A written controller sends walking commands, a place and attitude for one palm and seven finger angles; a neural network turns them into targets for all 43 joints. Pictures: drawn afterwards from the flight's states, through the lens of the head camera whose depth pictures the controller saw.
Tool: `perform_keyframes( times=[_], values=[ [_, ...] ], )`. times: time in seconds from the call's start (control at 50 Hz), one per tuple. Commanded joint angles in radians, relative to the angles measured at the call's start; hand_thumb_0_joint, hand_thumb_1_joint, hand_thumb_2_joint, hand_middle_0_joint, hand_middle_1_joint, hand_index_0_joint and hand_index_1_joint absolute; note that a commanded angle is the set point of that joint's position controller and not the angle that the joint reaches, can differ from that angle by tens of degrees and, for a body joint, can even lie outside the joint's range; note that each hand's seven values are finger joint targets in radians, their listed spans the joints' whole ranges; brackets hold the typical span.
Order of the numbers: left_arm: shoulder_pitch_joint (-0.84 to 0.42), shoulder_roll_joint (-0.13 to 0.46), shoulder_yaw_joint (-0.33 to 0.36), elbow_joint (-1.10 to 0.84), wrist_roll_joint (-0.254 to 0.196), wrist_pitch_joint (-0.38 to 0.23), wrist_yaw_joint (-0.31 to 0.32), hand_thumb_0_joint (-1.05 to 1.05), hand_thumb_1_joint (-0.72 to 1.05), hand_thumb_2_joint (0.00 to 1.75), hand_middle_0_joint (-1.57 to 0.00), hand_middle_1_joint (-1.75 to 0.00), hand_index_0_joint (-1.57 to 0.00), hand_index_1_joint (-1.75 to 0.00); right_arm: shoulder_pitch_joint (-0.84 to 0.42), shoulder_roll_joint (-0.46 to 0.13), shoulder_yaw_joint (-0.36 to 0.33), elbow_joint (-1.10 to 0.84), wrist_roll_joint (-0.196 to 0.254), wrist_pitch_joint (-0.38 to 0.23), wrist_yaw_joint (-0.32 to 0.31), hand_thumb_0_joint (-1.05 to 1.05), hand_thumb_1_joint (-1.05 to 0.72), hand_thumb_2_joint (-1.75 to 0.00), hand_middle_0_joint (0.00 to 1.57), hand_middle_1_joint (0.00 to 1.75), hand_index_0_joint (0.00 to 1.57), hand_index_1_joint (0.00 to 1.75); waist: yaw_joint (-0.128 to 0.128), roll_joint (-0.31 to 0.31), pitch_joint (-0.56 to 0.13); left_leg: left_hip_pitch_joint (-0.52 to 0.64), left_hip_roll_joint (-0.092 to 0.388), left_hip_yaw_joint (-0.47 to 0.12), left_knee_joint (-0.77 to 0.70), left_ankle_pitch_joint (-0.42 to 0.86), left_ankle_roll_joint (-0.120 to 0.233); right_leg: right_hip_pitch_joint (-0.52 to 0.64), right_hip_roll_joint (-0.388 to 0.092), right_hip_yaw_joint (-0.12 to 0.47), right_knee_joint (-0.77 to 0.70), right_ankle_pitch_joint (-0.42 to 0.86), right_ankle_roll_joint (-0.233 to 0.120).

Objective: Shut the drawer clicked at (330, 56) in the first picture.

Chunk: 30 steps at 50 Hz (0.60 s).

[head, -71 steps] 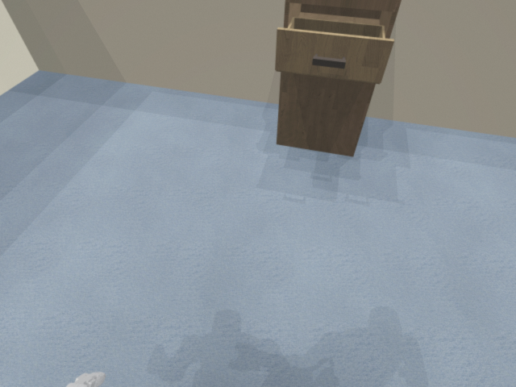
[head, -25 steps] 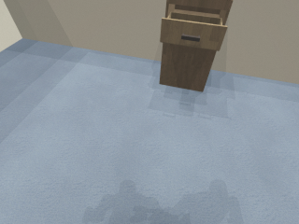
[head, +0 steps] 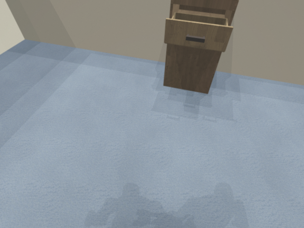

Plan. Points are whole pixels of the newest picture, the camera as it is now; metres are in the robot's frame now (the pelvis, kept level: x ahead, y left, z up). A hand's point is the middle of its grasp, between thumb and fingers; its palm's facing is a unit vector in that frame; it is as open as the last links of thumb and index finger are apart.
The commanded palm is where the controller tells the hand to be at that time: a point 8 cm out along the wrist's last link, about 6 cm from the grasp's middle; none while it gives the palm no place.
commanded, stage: look at it before walking up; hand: left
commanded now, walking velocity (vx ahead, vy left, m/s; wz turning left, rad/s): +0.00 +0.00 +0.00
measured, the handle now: (195, 37) +1.24 -0.21 -0.07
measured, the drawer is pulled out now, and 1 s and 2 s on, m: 0.30 0.30 0.30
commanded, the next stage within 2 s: walk to a spot facing it in 0.02 s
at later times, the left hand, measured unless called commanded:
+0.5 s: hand out of the picture +0.07 +0.16 -0.19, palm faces -0.09 -0.97 -0.22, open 7.4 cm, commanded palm none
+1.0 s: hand (108, 181) +0.31 +0.18 -0.20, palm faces -0.30 -0.93 -0.20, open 7.4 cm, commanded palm none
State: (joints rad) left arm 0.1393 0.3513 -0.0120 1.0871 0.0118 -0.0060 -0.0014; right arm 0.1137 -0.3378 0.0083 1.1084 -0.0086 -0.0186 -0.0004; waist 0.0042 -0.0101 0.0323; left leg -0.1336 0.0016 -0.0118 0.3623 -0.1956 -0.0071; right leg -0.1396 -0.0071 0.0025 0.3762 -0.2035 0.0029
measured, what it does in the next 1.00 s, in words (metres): walks ahead, turning right: left foot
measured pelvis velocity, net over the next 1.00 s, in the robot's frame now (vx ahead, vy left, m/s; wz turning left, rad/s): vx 0.25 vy -0.01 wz -0.40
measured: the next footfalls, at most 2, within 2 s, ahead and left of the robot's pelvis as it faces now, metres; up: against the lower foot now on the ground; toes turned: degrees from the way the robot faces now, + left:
left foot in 0.88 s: +0.37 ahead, +0.07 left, +0.00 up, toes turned -11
right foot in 1.34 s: +0.44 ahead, -0.26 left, +0.00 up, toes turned -42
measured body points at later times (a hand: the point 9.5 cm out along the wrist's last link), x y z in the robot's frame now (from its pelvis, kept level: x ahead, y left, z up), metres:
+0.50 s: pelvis +0.06 -0.03 -0.02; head +0.06 -0.04 +0.43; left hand +0.08 +0.21 -0.17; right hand +0.03 -0.29 -0.18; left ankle +0.00 +0.11 -0.71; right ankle +0.02 -0.11 -0.75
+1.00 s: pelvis +0.25 -0.01 -0.02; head +0.28 +0.00 +0.43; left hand +0.33 +0.23 -0.18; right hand +0.27 -0.26 -0.15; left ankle +0.33 +0.07 -0.75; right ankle +0.13 -0.09 -0.65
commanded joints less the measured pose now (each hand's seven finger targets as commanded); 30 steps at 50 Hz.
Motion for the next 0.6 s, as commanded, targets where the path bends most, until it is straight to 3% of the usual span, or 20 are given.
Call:
perform_keyframes(
  times=[0.0, 0.1, 0.12, 0.16, 0.2, 0.24, 0.28, 0.3, 0.32, 0.36, 0.38, 0.4, 0.42, 0.44, 0.46, 0.48, 0.5, 0.54, 0.58],
  values=[
    [-0.041, 0.201, 0.043, -0.058, 0.0, -0.019, 0.011, 0.0, 0.9, 0.9, -0.2, -0.3, -0.2, -0.3, -0.046, -0.214, -0.044, -0.06, 0.002, -0.02, -0.012, 0.0, -0.9, -0.9, 0.2, 0.3, 0.2, 0.3, -0.001, 0.021, -0.059, 0.01, 0.117, -0.099, -0.061, 0.138, 0.035, -0.006, -0.11, 0.098, -0.061, 0.101, -0.03],
    [-0.039, 0.204, 0.043, -0.055, -0.001, -0.02, 0.011, 0.0, 0.9, 0.9, -0.2, -0.3, -0.2, -0.3, -0.046, -0.214, -0.042, -0.06, 0.003, -0.019, -0.012, 0.0, -0.9, -0.9, 0.2, 0.3, 0.2, 0.3, -0.002, 0.013, -0.06, 0.014, 0.117, -0.095, -0.058, 0.144, 0.033, -0.001, -0.114, 0.099, -0.066, 0.116, -0.03],
    [-0.012, 0.144, 0.032, -0.042, -0.002, -0.013, 0.013, 0.0, 0.9, 0.9, -0.2, -0.3, -0.2, -0.3, -0.024, -0.155, -0.03, -0.046, -0.002, -0.013, -0.011, 0.0, -0.9, -0.9, 0.2, 0.3, 0.2, 0.3, -0.002, 0.007, -0.07, 0.028, 0.118, -0.078, -0.051, 0.109, 0.023, -0.009, -0.109, 0.101, -0.066, 0.081, -0.024],
    [0.048, 0.081, 0.023, -0.033, 0.002, 0.01, 0.01, 0.0, 0.9, 0.9, -0.2, -0.3, -0.2, -0.3, 0.041, -0.089, -0.019, -0.036, -0.008, 0.004, -0.01, 0.0, -0.9, -0.9, 0.2, 0.3, 0.2, 0.3, -0.004, 0.003, -0.056, 0.025, 0.113, -0.046, -0.016, -0.058, 0.013, -0.059, -0.088, 0.123, -0.047, -0.093, -0.024],
    [0.063, 0.086, 0.034, -0.056, 0.008, 0.023, -0.003, 0.0, 0.9, 0.9, -0.2, -0.3, -0.2, -0.3, 0.064, -0.105, -0.032, -0.05, -0.013, 0.011, -0.01, 0.0, -0.9, -0.9, 0.2, 0.3, 0.2, 0.3, -0.006, 0.022, 0.021, -0.034, 0.125, -0.051, -0.032, -0.268, 0.025, -0.146, -0.058, 0.142, -0.025, -0.267, -0.036],
    [0.083, 0.078, 0.048, -0.088, 0.012, 0.026, -0.014, 0.0, 0.9, 0.9, -0.2, -0.3, -0.2, -0.3, 0.082, -0.131, -0.049, -0.075, -0.015, 0.011, -0.011, 0.0, -0.9, -0.9, 0.2, 0.3, 0.2, 0.3, -0.007, 0.055, 0.087, -0.06, 0.163, -0.094, -0.061, -0.409, 0.053, -0.238, -0.017, 0.133, 0.049, -0.334, -0.042],
    [0.106, 0.047, 0.057, -0.118, 0.012, 0.018, -0.024, 0.0, 0.9, 0.9, -0.2, -0.3, -0.2, -0.3, 0.12, -0.159, -0.069, -0.094, -0.013, 0.003, -0.014, 0.0, -0.9, -0.9, 0.2, 0.3, 0.2, 0.3, -0.014, 0.13, 0.093, -0.036, 0.257, -0.189, -0.111, -0.481, 0.11, -0.312, 0.036, 0.061, 0.221, -0.295, -0.035],
    [0.106, 0.019, 0.061, -0.131, 0.012, 0.012, -0.028, 0.0, 0.9, 0.9, -0.2, -0.3, -0.2, -0.3, 0.134, -0.169, -0.079, -0.099, -0.01, -0.006, -0.016, 0.0, -0.9, -0.9, 0.2, 0.3, 0.2, 0.3, -0.017, 0.174, 0.075, -0.012, 0.323, -0.228, -0.131, -0.432, 0.148, -0.327, 0.038, -0.002, 0.327, -0.238, -0.025],
    [0.094, 0.002, 0.063, -0.148, 0.012, 0.008, -0.033, 0.0, 0.9, 0.9, -0.2, -0.3, -0.2, -0.3, 0.14, -0.165, -0.085, -0.105, -0.011, -0.013, -0.016, 0.0, -0.9, -0.9, 0.2, 0.3, 0.2, 0.3, -0.018, 0.197, 0.071, 0.01, 0.352, -0.214, -0.128, -0.345, 0.172, -0.352, 0.01, -0.02, 0.373, -0.264, -0.018],
    [0.117, -0.016, 0.071, -0.155, 0.011, -0.004, -0.041, 0.0, 0.9, 0.9, -0.2, -0.3, -0.2, -0.3, 0.134, -0.134, -0.084, -0.111, -0.013, -0.021, -0.017, 0.0, -0.9, -0.9, 0.2, 0.3, 0.2, 0.3, -0.001, 0.15, 0.046, -0.017, 0.339, -0.113, -0.03, -0.155, 0.156, -0.266, -0.016, -0.043, 0.309, -0.267, -0.017],
    [0.194, -0.034, 0.075, -0.131, 0.014, -0.009, -0.041, 0.0, 0.9, 0.9, -0.2, -0.3, -0.2, -0.3, 0.108, -0.12, -0.081, -0.114, -0.014, -0.021, -0.018, 0.0, -0.9, -0.9, 0.2, 0.3, 0.2, 0.3, 0.04, 0.132, 0.032, -0.078, 0.292, -0.03, 0.095, -0.095, 0.116, -0.14, -0.004, -0.071, 0.209, -0.192, -0.023],
    [0.314, -0.005, 0.085, -0.092, 0.017, -0.021, -0.035, 0.0, 0.9, 0.9, -0.2, -0.3, -0.2, -0.3, 0.088, -0.081, -0.076, -0.127, -0.011, -0.021, -0.015, 0.0, -0.9, -0.9, 0.2, 0.3, 0.2, 0.3, 0.089, 0.013, -0.002, -0.217, 0.208, 0.073, 0.329, -0.102, 0.055, 0.054, -0.028, 0.014, 0.067, -0.133, -0.052],
    [0.442, 0.128, 0.116, -0.059, 0.024, -0.038, -0.015, 0.0, 0.9, 0.9, -0.2, -0.3, -0.2, -0.3, 0.057, 0.014, -0.053, -0.183, 0.0, -0.026, -0.006, 0.0, -0.9, -0.9, 0.2, 0.3, 0.2, 0.3, 0.125, -0.378, -0.021, -0.574, 0.052, 0.207, 0.693, -0.349, -0.021, 0.265, -0.316, 0.504, -0.117, -0.111, -0.164],
    [0.515, 0.117, 0.109, -0.046, 0.0, -0.045, 0.003, 0.0, 0.9, 0.9, -0.2, -0.3, -0.2, -0.3, -0.044, -0.031, -0.057, -0.223, -0.009, -0.039, -0.006, 0.0, -0.9, -0.9, 0.2, 0.3, 0.2, 0.3, 0.158, -0.268, 0.013, -0.64, 0.068, 0.059, 0.775, -0.369, -0.01, 0.225, -0.363, 0.639, -0.16, 0.024, -0.229],
    [0.493, 0.091, 0.104, -0.044, 0.004, -0.046, 0.011, 0.0, 0.9, 0.9, -0.2, -0.3, -0.2, -0.3, -0.096, -0.009, -0.06, -0.228, -0.007, -0.043, -0.005, 0.0, -0.9, -0.9, 0.2, 0.3, 0.2, 0.3, 0.139, -0.158, 0.059, -0.679, 0.093, 0.033, 0.839, -0.33, -0.011, 0.197, -0.362, 0.623, -0.14, 0.102, -0.265],
    [0.444, 0.055, 0.094, -0.058, 0.01, -0.047, 0.014, 0.0, 0.9, 0.9, -0.2, -0.3, -0.2, -0.3, -0.084, 0.005, -0.059, -0.221, -0.009, -0.043, -0.005, 0.0, -0.9, -0.9, 0.2, 0.3, 0.2, 0.3, 0.104, -0.074, 0.091, -0.677, 0.123, 0.014, 0.848, -0.268, -0.017, 0.147, -0.348, 0.569, -0.132, 0.075, -0.282],
    [0.399, 0.029, 0.086, -0.069, 0.013, -0.049, 0.014, 0.0, 0.9, 0.9, -0.2, -0.3, -0.2, -0.3, -0.054, 0.019, -0.061, -0.207, -0.014, -0.039, -0.001, 0.0, -0.9, -0.9, 0.2, 0.3, 0.2, 0.3, 0.068, -0.027, 0.079, -0.645, 0.132, 0.017, 0.824, -0.212, -0.026, 0.123, -0.311, 0.478, -0.122, 0.093, -0.26],
    [0.362, 0.001, 0.083, -0.078, 0.015, -0.06, 0.015, 0.0, 0.9, 0.9, -0.2, -0.3, -0.2, -0.3, -0.009, 0.045, -0.065, -0.189, -0.014, -0.026, 0.005, 0.0, -0.9, -0.9, 0.2, 0.3, 0.2, 0.3, 0.031, -0.044, 0.051, -0.588, 0.13, 0.042, 0.771, -0.135, -0.045, 0.074, -0.259, 0.366, -0.134, 0.147, -0.231],
    [0.358, -0.008, 0.084, -0.074, 0.016, -0.065, 0.015, 0.0, 0.9, 0.9, -0.2, -0.3, -0.2, -0.3, 0.001, 0.067, -0.069, -0.193, -0.011, -0.019, 0.013, 0.0, -0.9, -0.9, 0.2, 0.3, 0.2, 0.3, 0.02, -0.066, 0.05, -0.547, 0.122, 0.06, 0.709, -0.073, -0.052, 0.026, -0.221, 0.302, -0.149, 0.154, -0.213]
  ],
)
